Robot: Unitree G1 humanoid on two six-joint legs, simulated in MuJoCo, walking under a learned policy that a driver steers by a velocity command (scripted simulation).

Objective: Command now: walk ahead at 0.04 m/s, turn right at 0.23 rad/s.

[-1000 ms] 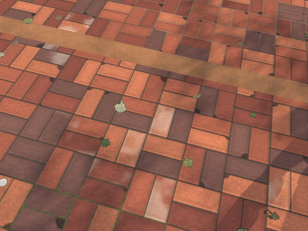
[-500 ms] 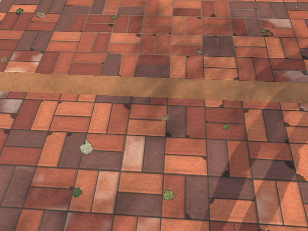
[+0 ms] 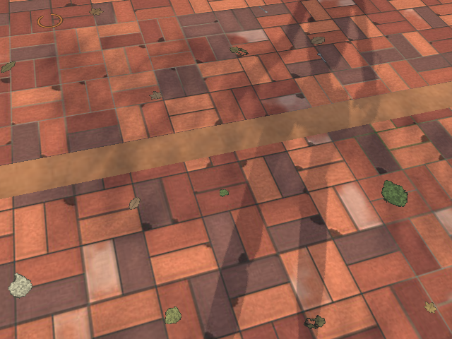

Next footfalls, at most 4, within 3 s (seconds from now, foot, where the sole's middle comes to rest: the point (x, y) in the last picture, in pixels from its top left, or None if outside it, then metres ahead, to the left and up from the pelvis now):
0.14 right None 0.03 -0.14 -0.78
0.58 left None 0.29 0.18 -0.78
1.12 right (177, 278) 0.64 0.12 -0.78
1.58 left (107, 248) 0.75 0.35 -0.78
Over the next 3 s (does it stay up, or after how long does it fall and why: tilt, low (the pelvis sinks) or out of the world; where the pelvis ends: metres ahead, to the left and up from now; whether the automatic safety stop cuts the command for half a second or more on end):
stays up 1.14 0.26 -0.02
